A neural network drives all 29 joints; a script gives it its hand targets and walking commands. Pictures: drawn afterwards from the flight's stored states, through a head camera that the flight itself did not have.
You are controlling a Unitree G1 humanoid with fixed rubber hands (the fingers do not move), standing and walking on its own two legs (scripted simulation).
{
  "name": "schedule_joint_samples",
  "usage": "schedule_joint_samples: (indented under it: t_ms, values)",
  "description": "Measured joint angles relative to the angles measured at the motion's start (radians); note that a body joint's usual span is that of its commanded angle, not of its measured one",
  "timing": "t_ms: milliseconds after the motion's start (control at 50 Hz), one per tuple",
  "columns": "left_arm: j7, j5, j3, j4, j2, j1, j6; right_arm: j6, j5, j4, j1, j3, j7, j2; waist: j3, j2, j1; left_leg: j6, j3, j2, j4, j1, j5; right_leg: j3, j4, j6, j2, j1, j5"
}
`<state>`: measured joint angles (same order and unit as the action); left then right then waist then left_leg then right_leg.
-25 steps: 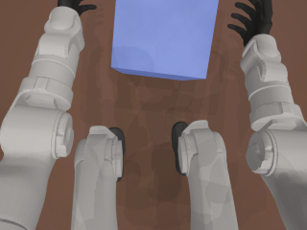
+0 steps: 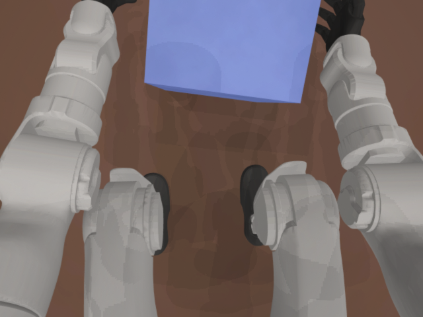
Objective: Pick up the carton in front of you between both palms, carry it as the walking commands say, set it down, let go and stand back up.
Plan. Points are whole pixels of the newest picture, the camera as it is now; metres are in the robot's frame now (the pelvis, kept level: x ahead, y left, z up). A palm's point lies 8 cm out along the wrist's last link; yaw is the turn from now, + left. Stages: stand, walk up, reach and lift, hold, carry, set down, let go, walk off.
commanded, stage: reach and lift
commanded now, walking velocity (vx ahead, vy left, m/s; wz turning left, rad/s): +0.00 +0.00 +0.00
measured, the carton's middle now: (224, 35) +0.52 -0.03 -0.24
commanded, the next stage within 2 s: none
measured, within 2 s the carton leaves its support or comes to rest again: leaves its support in 0.52 s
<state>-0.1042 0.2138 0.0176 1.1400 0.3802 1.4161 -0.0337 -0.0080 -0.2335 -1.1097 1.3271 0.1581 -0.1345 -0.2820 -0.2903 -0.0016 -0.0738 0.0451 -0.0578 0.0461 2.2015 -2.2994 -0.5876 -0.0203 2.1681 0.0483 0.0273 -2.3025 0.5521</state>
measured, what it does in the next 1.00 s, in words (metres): rises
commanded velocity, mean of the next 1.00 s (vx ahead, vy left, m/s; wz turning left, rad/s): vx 0.00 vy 0.00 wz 0.00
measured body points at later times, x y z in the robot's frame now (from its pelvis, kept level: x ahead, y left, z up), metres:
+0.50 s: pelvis +0.00 +0.00 +0.00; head +0.36 +0.01 +0.26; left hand +0.56 +0.12 -0.18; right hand +0.52 -0.19 -0.17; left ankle +0.10 +0.13 -0.33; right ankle +0.12 -0.13 -0.33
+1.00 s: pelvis -0.01 +0.00 +0.09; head +0.25 +0.00 +0.45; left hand +0.51 +0.13 +0.02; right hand +0.48 -0.17 +0.01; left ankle +0.10 +0.13 -0.33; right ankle +0.12 -0.13 -0.33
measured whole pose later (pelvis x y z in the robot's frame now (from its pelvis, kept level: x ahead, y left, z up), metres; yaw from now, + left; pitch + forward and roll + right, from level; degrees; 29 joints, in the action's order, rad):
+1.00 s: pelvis -0.01 +0.00 +0.09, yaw +1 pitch +42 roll -1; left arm -0.08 -0.20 -0.42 0.87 0.05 1.15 -0.32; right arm 0.34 0.19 -0.74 1.05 0.51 -0.07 -0.02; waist 0.13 0.03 -0.05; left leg 0.06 -0.08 0.13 1.87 -2.11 -0.50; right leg -0.09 1.85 0.08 0.09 -2.11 0.48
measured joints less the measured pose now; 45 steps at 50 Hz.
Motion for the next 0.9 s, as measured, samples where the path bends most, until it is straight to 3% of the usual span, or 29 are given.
schedule_joint_samples:
  t_ms: [220,280,400,500,580,660,760,900]
  values:
    - [-0.012,0.003,0.036,0.038,-0.056,0.069,0.005,0.002,-0.017,-0.018,0.057,-0.030,-0.017,0.018,-0.034,-0.005,0.000,-0.004,0.005,0.003,-0.030,0.009,0.032,-0.005,-0.029,0.002,-0.003,0.010,-0.029]
    - [-0.044,-0.017,0.023,0.058,-0.068,0.091,0.008,0.000,-0.013,-0.031,0.073,-0.022,-0.034,0.022,-0.045,-0.009,0.003,-0.004,0.004,0.003,-0.036,0.015,0.035,-0.005,-0.036,0.003,0.001,0.016,-0.033]
    - [-0.044,-0.098,-0.054,0.109,-0.085,0.131,-0.032,0.046,0.049,-0.031,0.087,0.052,-0.031,0.037,-0.044,0.003,0.003,-0.006,0.001,0.011,-0.019,0.016,0.030,-0.006,-0.022,0.008,0.003,0.021,-0.027]
    - [-0.039,-0.142,-0.110,0.028,-0.104,0.067,-0.090,0.121,0.090,0.042,0.043,0.069,-0.006,0.044,-0.013,0.007,0.000,-0.005,0.005,0.019,0.007,0.009,0.012,-0.014,0.008,0.013,0.006,0.013,-0.006]
    - [-0.055,-0.122,-0.110,-0.080,-0.127,-0.025,-0.127,0.170,0.081,0.142,-0.025,0.071,-0.044,0.069,0.041,0.007,0.001,0.003,0.002,0.030,0.012,0.000,0.003,-0.023,0.015,0.021,0.020,0.003,0.004]
    - [-0.060,-0.124,-0.129,-0.206,-0.156,-0.125,-0.175,0.216,0.096,0.273,-0.127,0.103,-0.046,0.108,0.123,0.006,0.006,0.019,-0.009,0.048,-0.007,0.002,0.004,-0.036,-0.001,0.036,0.042,0.002,0.003]
    - [-0.042,-0.191,-0.215,-0.295,-0.223,-0.217,-0.231,0.271,0.177,0.370,-0.227,0.185,-0.017,0.169,0.248,0.008,0.015,0.028,-0.016,0.061,-0.073,0.045,0.015,-0.046,-0.064,0.041,0.055,0.044,-0.007]
    - [0.011,-0.362,-0.389,-0.253,-0.299,-0.242,-0.278,0.331,0.359,0.349,-0.256,0.324,0.040,0.239,0.380,0.023,0.020,0.022,-0.021,0.073,-0.228,0.132,0.056,-0.056,-0.216,0.035,0.059,0.133,-0.042]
